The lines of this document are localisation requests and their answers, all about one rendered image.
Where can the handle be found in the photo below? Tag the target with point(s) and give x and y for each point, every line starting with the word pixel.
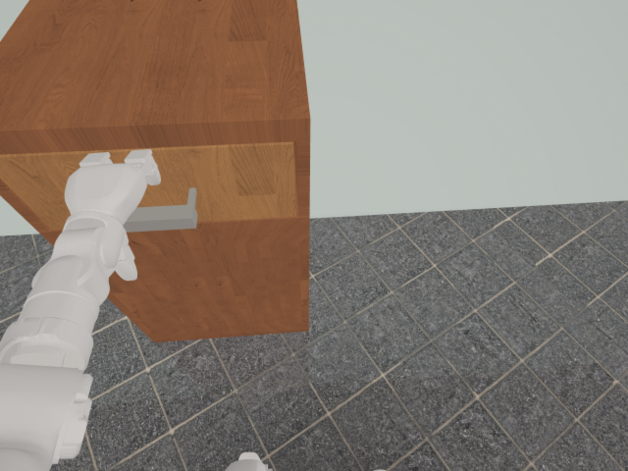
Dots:
pixel 161 218

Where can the drawer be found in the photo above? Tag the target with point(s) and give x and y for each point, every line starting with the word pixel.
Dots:
pixel 233 181

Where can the robot left shin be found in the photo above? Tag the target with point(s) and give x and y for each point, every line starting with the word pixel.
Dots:
pixel 249 455

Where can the left robot upper arm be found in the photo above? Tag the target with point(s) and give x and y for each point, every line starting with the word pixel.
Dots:
pixel 43 415

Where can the cabinet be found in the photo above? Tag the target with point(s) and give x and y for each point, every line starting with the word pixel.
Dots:
pixel 84 75

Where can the robot left hand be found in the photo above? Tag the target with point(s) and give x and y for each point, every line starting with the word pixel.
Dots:
pixel 115 190

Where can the left robot forearm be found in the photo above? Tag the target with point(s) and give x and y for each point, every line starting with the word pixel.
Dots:
pixel 57 320

